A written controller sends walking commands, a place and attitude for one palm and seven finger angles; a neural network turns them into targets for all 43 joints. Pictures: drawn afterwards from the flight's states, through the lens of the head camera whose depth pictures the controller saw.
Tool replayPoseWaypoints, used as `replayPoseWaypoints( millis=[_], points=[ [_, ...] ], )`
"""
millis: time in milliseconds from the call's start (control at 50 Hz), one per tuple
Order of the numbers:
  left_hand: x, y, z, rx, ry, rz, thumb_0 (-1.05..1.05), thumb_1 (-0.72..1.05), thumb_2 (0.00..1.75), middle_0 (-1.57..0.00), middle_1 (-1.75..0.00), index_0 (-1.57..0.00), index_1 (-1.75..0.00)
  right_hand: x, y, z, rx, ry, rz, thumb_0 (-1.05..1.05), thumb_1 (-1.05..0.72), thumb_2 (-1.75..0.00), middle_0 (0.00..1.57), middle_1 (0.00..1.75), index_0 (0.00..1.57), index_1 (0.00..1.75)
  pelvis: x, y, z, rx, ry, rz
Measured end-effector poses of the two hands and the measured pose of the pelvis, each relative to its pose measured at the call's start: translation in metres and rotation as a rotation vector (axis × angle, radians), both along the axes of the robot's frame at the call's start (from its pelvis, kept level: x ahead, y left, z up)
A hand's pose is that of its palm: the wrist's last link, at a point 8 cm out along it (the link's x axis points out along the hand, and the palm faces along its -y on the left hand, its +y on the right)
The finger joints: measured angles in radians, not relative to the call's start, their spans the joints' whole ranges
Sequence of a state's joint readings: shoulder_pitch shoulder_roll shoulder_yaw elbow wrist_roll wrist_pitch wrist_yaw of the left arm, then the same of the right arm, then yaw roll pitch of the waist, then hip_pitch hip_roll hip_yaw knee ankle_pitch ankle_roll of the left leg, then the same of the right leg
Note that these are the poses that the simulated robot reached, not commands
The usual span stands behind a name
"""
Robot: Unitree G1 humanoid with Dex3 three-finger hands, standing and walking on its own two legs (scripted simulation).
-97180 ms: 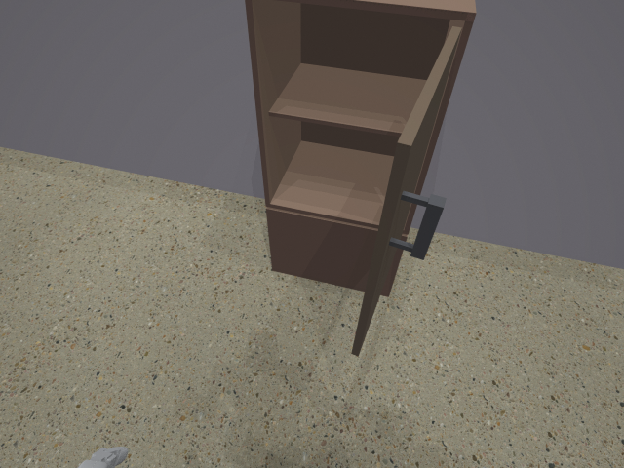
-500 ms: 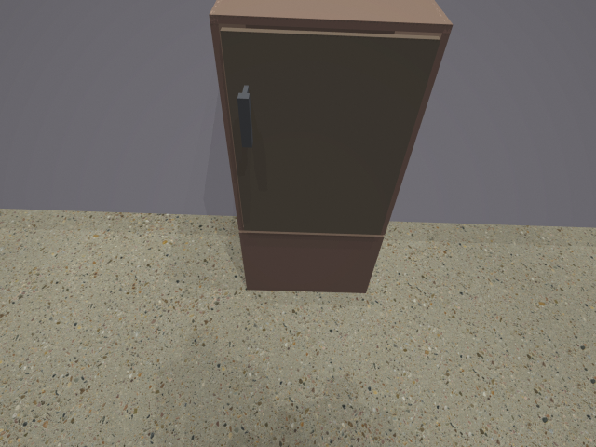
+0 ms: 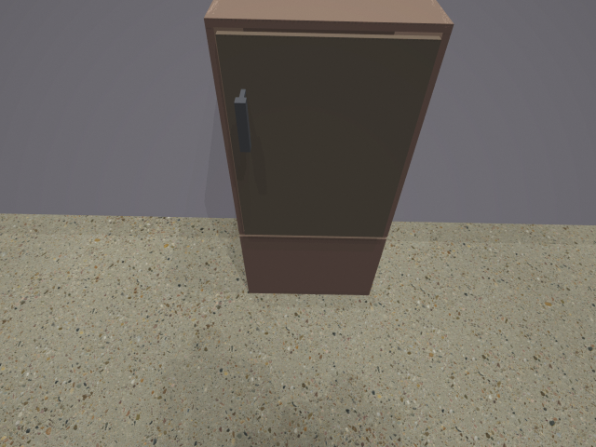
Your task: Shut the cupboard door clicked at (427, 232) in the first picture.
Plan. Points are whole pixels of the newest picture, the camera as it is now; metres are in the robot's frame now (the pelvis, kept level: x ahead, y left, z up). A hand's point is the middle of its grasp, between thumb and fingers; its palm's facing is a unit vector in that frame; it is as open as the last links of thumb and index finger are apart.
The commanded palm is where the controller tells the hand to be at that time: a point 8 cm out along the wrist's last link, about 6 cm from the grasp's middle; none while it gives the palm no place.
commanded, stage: look to check the result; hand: left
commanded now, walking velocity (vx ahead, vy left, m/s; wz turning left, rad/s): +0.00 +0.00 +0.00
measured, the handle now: (244, 120) +0.74 +0.16 +0.04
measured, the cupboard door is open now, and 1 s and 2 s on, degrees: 0 0 0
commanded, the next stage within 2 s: stand and wait in 0.04 s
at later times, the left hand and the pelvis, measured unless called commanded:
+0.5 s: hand out of the picture -0.01 +0.16 -0.18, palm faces +0.03 -0.98 -0.19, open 7.4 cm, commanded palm none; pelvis +0.01 -0.01 +0.00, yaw +0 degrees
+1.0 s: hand out of the picture +0.00 +0.15 -0.18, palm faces +0.03 -0.98 -0.18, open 7.4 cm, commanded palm none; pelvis +0.02 -0.01 +0.00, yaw +0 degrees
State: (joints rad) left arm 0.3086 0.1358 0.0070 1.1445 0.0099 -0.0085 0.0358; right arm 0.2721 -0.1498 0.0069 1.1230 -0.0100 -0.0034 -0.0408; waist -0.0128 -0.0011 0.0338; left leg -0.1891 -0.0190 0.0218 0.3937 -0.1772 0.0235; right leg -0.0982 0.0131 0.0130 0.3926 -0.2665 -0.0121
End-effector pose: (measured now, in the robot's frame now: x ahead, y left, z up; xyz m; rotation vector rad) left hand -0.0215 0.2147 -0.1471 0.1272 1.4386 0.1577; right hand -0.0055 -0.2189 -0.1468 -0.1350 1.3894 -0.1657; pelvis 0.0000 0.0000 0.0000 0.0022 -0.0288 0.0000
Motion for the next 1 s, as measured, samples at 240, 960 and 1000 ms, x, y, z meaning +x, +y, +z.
replayPoseWaypoints(
  millis=[240, 960, 1000],
  points=[
    [0.015, -0.003, 0.0, -0.002, -0.02, -0.007, 0.0, 0.91, 0.9, -0.2, -0.3, -0.2, -0.3, 0.012, -0.008, 0.002, -0.012, -0.008, 0.005, 0.0, -0.91, -0.9, 0.2, 0.3, 0.2, 0.3, 0.008, -0.004, 0.001, 0.001, -0.001, -0.001],
    [0.017, -0.013, 0.001, 0.003, 0.009, 0.003, 0.0, 0.91, 0.9, -0.2, -0.3, -0.2, -0.3, 0.021, -0.017, 0.001, -0.008, 0.015, 0.007, 0.0, -0.91, -0.9, 0.2, 0.3, 0.2, 0.3, 0.021, -0.014, 0.001, 0.005, 0.001, -0.001],
    [0.018, -0.014, 0.001, 0.003, 0.011, 0.004, 0.0, 0.91, 0.9, -0.2, -0.3, -0.2, -0.3, 0.021, -0.018, 0.001, -0.009, 0.016, 0.006, 0.0, -0.91, -0.9, 0.2, 0.3, 0.2, 0.3, 0.021, -0.015, 0.001, 0.005, 0.001, -0.001]
  ],
)
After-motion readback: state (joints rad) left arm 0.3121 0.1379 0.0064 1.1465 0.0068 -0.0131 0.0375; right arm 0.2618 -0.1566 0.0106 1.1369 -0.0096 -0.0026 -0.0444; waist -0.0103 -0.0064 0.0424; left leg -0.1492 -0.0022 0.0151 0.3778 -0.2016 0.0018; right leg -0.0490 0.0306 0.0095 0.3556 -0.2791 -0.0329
